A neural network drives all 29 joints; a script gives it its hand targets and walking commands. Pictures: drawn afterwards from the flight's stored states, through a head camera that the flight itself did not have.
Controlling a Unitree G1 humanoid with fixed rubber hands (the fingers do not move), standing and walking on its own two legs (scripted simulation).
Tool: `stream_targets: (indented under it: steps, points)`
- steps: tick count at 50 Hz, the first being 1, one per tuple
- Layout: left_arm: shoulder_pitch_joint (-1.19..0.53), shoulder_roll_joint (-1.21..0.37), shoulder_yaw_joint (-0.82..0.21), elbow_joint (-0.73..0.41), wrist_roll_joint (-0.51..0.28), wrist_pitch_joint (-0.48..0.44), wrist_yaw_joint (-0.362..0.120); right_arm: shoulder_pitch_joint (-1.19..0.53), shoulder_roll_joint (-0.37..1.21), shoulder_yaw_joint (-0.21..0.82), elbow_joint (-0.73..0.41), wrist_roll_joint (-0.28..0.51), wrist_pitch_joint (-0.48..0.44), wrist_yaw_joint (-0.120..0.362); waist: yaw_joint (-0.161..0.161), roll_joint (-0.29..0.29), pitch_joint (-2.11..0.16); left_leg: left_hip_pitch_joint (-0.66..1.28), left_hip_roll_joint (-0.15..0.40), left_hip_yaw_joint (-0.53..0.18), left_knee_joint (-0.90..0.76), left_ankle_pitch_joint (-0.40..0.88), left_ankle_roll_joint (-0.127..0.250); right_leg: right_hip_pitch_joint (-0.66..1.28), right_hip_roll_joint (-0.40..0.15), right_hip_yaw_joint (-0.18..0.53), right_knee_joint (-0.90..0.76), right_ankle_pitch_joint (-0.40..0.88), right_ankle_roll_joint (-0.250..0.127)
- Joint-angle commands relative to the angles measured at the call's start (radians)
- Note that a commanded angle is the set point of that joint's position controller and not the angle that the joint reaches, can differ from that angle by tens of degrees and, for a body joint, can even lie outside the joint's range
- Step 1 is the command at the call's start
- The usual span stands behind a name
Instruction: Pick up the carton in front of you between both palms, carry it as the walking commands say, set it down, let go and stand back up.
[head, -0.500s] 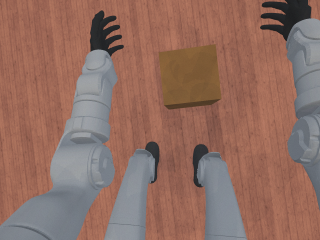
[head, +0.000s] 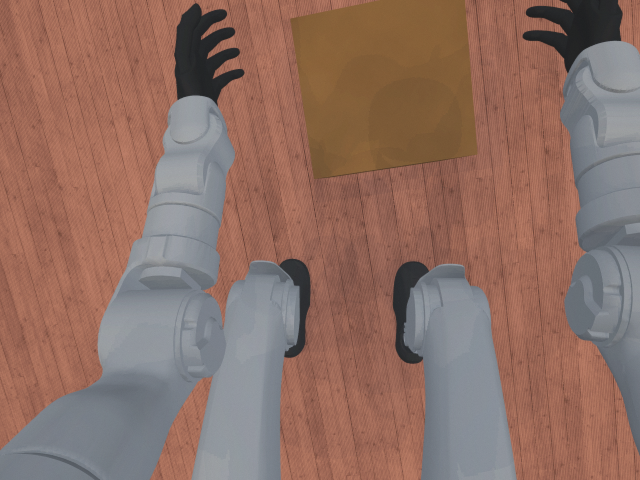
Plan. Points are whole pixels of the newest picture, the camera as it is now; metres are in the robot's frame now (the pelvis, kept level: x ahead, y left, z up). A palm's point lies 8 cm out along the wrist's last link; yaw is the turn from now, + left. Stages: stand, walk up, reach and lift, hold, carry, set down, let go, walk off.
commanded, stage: reach and lift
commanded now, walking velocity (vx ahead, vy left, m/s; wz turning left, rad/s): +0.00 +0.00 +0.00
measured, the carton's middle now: (380, 104) +0.51 -0.05 -0.39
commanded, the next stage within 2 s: none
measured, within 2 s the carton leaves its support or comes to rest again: leaves its support in 1.24 s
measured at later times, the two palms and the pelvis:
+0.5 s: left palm (243, 106) +0.50 +0.15 -0.31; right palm (507, 78) +0.52 -0.22 -0.33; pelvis -0.04 +0.00 -0.14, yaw +1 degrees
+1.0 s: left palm (268, 102) +0.51 +0.11 -0.31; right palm (492, 78) +0.52 -0.20 -0.31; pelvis -0.04 +0.01 -0.14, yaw +1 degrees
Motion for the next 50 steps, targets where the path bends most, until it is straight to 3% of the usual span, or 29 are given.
stream_targets:
  steps: [1,4,8,12,18,24,30,40,47,50]
  points:
    - [-0.232,0.110,-0.065,-0.123,-0.069,-0.003,0.031,-0.338,-0.188,0.060,-0.122,0.081,-0.017,-0.007,-0.001,-0.103,-1.208,0.503,-0.059,0.078,0.044,0.405,-0.031,0.739,0.032,-0.018,0.018,0.504,0.034]
    - [-0.303,0.126,-0.093,-0.125,-0.111,0.023,0.051,-0.403,-0.228,0.092,-0.089,0.119,0.003,-0.006,0.001,-0.114,-1.183,0.518,-0.053,0.080,0.103,0.317,-0.029,0.664,0.024,-0.034,0.068,0.366,0.029]
    - [-0.391,0.135,-0.098,-0.047,-0.123,0.046,0.057,-0.478,-0.244,0.124,0.015,0.135,0.020,0.002,0.004,-0.118,-1.028,0.466,-0.041,0.081,0.157,0.170,-0.026,0.531,-0.001,-0.031,0.110,0.184,0.019]
    - [-0.473,0.148,-0.087,0.045,-0.115,0.038,0.047,-0.538,-0.252,0.136,0.105,0.133,0.014,0.005,0.002,-0.099,-0.895,0.415,-0.031,0.077,0.214,0.103,-0.023,0.443,-0.020,-0.015,0.159,0.100,0.010]
    - [-0.563,0.176,-0.088,0.142,-0.119,-0.001,0.028,-0.615,-0.268,0.168,0.170,0.145,-0.017,-0.004,-0.003,-0.076,-0.802,0.375,-0.023,0.071,0.311,0.136,-0.024,0.413,-0.033,0.007,0.248,0.124,0.011]
    - [-0.564,0.179,-0.153,0.216,-0.206,-0.035,0.022,-0.659,-0.263,0.240,0.113,0.190,-0.049,-0.035,-0.022,-0.137,-0.922,0.354,-0.031,0.092,0.390,0.237,-0.018,0.563,-0.033,0.017,0.318,0.275,0.022]
    - [-0.505,0.174,-0.170,0.183,-0.220,-0.053,0.023,-0.586,-0.223,0.228,0.048,0.196,-0.051,-0.057,-0.032,-0.125,-0.986,0.293,-0.050,0.114,0.420,0.287,-0.019,0.669,-0.016,0.017,0.349,0.399,0.023]
    - [-0.492,0.168,-0.119,0.227,-0.164,-0.061,0.022,-0.533,-0.152,0.216,0.129,0.170,-0.045,-0.040,-0.009,-0.095,-0.755,0.273,-0.052,0.082,0.384,0.222,-0.019,0.413,-0.017,0.010,0.316,0.240,0.023]
    - [-0.594,0.038,-0.172,0.216,-0.173,-0.062,0.018,-0.624,-0.027,0.274,0.124,0.184,-0.047,-0.032,-0.026,-0.087,-0.763,0.334,-0.074,0.076,0.371,0.203,-0.018,0.403,-0.007,0.006,0.297,0.190,0.018]
    - [-0.600,-0.009,-0.123,0.233,-0.112,-0.058,0.015,-0.653,0.066,0.279,0.132,0.167,-0.035,-0.015,0.010,-0.089,-0.740,0.348,-0.084,0.086,0.365,0.187,-0.014,0.404,0.005,0.003,0.291,0.160,0.020]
